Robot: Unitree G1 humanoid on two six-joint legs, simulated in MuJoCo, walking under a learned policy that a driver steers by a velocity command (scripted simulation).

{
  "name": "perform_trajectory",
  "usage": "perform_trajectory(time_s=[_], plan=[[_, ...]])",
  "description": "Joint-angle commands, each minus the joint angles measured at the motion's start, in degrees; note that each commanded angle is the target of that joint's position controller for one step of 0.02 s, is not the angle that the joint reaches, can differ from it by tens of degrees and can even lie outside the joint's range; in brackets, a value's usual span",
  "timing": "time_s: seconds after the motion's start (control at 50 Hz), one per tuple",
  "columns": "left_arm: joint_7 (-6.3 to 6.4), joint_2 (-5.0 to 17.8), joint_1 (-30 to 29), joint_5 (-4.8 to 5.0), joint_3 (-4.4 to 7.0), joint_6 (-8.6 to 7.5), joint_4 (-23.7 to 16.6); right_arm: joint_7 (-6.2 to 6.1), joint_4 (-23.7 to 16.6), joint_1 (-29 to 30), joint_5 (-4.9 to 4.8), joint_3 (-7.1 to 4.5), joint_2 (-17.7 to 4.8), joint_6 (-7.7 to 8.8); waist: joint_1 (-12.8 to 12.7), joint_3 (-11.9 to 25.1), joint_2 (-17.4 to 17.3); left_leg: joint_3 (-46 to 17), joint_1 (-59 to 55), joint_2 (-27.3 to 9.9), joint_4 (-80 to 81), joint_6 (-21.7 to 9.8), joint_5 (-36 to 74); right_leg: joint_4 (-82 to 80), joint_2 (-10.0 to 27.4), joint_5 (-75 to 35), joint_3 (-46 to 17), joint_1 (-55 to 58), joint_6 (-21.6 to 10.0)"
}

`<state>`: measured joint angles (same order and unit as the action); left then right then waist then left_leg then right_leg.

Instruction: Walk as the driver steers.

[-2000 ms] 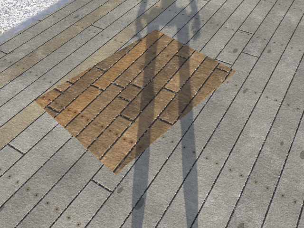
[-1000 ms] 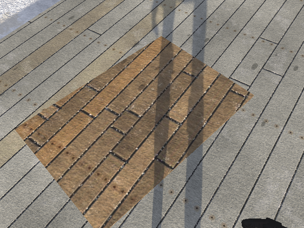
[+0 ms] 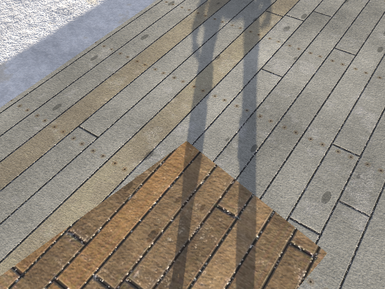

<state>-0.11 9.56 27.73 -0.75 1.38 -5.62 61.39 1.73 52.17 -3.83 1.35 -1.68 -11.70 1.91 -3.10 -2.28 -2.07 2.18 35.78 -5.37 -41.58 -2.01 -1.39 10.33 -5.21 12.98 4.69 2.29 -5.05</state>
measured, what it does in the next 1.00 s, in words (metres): walks ahead: left foot, then right foot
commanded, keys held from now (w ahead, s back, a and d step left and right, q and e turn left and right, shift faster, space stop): w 0.80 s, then w+q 0.14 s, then q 0.06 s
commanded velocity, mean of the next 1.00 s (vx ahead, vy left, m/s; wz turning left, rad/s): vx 0.50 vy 0.00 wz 0.04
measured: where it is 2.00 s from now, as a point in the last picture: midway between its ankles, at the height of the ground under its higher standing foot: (210, 243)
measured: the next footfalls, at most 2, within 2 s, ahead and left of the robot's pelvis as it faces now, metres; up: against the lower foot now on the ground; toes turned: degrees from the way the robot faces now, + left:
left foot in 0.16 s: +0.26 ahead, +0.11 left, +0.00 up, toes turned +4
right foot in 0.72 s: +0.56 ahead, -0.07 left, +0.00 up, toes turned -4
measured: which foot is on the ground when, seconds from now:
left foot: up 0.00-0.14, down 0.16-0.72, up 0.74-1.00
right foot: down 0.00-0.18, up 0.20-0.70, down 0.72-1.00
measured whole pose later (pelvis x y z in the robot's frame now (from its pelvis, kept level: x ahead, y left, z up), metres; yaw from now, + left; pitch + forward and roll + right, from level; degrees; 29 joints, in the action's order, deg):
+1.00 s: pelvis +0.53 -0.01 +0.00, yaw +4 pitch -1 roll -1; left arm 0.4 10.8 21.2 -1.0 2.7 -5.9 59.9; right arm 1.2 55.5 -12.7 1.6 -3.5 -12.3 1.9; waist -0.2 -2.6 -2.1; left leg -1.6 34.7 -4.3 -59.5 -3.7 -9.6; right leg 15.5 -3.7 10.8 9.0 -4.4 -5.5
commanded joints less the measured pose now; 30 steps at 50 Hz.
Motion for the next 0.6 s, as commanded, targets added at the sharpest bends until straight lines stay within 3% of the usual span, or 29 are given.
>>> perform_trajectory(time_s=[0.02, 0.06, 0.1, 0.12, 0.14, 0.16, 0.18, 0.2, 0.22, 0.24, 0.26, 0.3, 0.34, 0.38, 0.5, 0.6], plan=[[0.6, 7.63, 4.23, -0.36, 1.17, -0.38, -0.75, -0.11, -4.81, 7.06, -0.18, -0.13, -2.66, 0.83, -0.19, -4.45, 5.92, 1.94, 1.44, 1.73, 4.53, -0.78, 0.49, -2.16, 16.81, -24.61, -7.94, 0.23, -6.37], [1.0, 8.08, 4.63, -0.73, 1.33, -0.15, -0.15, -0.16, -5.71, 8.37, -0.15, -0.32, -3.2, 1.22, 0.0, -4.85, 5.88, 1.91, 1.31, 2.25, 6.74, -2.01, -2.67, -0.2, 18.28, -28.03, -8.11, 3.77, -6.55], [1.31, 8.72, 3.06, -0.92, 1.55, 0.0, -0.02, -0.41, -5.39, 5.96, -0.17, -0.69, -3.65, 1.79, 1.85, -3.78, 6.06, 2.82, -4.16, 4.08, 9.59, -3.79, -6.94, 4.33, 18.58, -37.68, -6.87, 4.87, -5.64], [1.36, 9.24, 2.14, -0.91, 1.7, 0.08, -0.01, -0.77, -4.05, 1.63, -0.13, -1.15, -4.22, 2.11, 3.73, -1.53, 6.41, 3.67, -10.5, 5.99, 10.98, -4.82, -8.69, 9.41, 18.13, -45.4, -6.03, 4.42, -4.88], [1.24, 9.49, 1.1, -0.65, 1.76, 0.3, -0.03, -1.23, -1.14, -6.81, 0.07, -1.83, -4.99, 2.6, 7.33, 2.6, 5.26, 4.72, -20.6, 7.9, 14.63, -6.1, -6.98, 18.86, 16.38, -48.75, -4.37, 2.58, -3.88], [1.1, 8.71, 0.47, -0.25, 1.41, 0.22, -0.85, -1.87, 2.02, -17.19, 1.09, -2.99, -7.81, 3.19, 10.96, 8.54, 3.5, -0.25, -35.72, 3.5, 14.87, -8.38, -6.99, 31.49, 14.12, -39.25, -2.95, -6.63, -2.73], [0.57, 4.28, 3.25, 1.58, 0.33, 0.15, -3.04, -2.34, 2.81, -25.15, 2.45, -4.5, -13.76, 3.39, 11.27, 16.78, -6.32, -23.42, -52.16, -13.31, 17.6, -13.7, -14.12, 52.62, 7.16, -11.75, 0.96, -24.43, -0.2], [0.39, 6.08, 5.31, 1.36, 1.34, 0.23, -2.45, -1.64, 2.97, -23.42, 0.67, -4.8, -14.27, 2.37, 9.53, 19.25, -9.66, -41.79, -53.91, -19.33, 25.79, -18.25, -14.11, 64.54, 0.75, 17.17, -4.08, -35.06, -0.13], [0.49, 8.13, 0.04, 0.22, 2.05, 0.57, -3.42, -1.38, 2.16, -16.82, -0.73, -4.14, -11.34, 2.06, 6.93, 9.82, -3.16, -33.31, -46.1, -16.47, 26.58, -16.22, -17.42, 66.27, 5.31, 12.13, -7.42, -39.21, -0.76], [0.14, 7.23, -4.16, -0.12, 1.89, 0.28, -4.58, -1.12, 1.33, -12.31, -0.96, -3.13, -7.49, 2.4, 5.83, 3.89, -0.28, -26.22, -37.64, -14.08, 28.85, -14.58, -14.98, 63.48, 7.34, 7.3, -7.27, -38.82, -0.71], [-0.02, 5.97, -5.46, -0.23, 1.88, 0.45, -4.67, -1.08, 1.42, -10.21, -0.69, -2.46, -5.15, 2.8, 3.85, 0.93, 0.68, -20.88, -31.87, -11.07, 30.84, -12.15, -11.42, 59.68, 9.19, 4.5, -7.07, -36.26, -0.54], [-0.67, 4.1, -4.01, -1.48, 1.72, 1.92, -4.12, -1.51, 3.08, -11.33, -0.69, -1.55, -2.61, 3.58, 1.37, 0.03, -0.73, -14.07, -26.3, -7.48, 32.52, -9.88, -4.58, 55.52, 10.45, 2.75, -6.59, -31.32, 0.66], [-1.16, 3.81, -5.1, -1.59, 1.85, 2.82, -4.71, -1.69, 4.61, -14.83, -0.79, -1.67, -3.87, 4.38, 0.77, 0.08, -0.73, -11.25, -26.03, -6.55, 33.16, -10.16, 1.36, 53.69, 10.49, 1.19, -5.4, -31.89, 1.54], [-1.38, 4.22, -9.84, -1.51, 1.92, 3.4, -6.44, -1.75, 5.38, -16.99, -0.83, -1.84, -5.26, 4.56, 1.09, -1.39, -0.75, -9.37, -26.49, -5.93, 34.73, -10.24, 1.62, 50.32, 11.36, -2.51, -4.5, -35.77, 2.49], [-1.61, 4.03, -24.08, -0.59, 1.23, 3.35, -11.2, -1.89, 6.91, -23.37, -0.76, -1.2, -4.9, 4.31, 4.49, -3.68, -1.1, -5.79, -31.33, -4.38, 35.47, -8.99, 7.89, 33.78, 10.77, -12.18, -1.83, -39.59, 3.9], [-1.46, 4.49, -31.13, -0.47, 0.94, 2.84, -13.82, -2.54, 8.76, -27.96, -0.13, -1.16, -5.22, 4.01, 6.54, -4.61, -1.68, -5.16, -40.08, -6.53, 32.67, -9.61, 14.29, 25.7, 8.85, -11.11, -0.53, -40.04, 2.21]])
Velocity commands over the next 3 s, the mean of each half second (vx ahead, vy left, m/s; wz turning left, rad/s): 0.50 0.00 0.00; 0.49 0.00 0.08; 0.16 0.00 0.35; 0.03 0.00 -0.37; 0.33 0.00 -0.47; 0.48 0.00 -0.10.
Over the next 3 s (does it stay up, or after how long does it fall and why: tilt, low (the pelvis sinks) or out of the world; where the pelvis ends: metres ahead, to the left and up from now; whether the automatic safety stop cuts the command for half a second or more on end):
stays up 1.03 -0.11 0.00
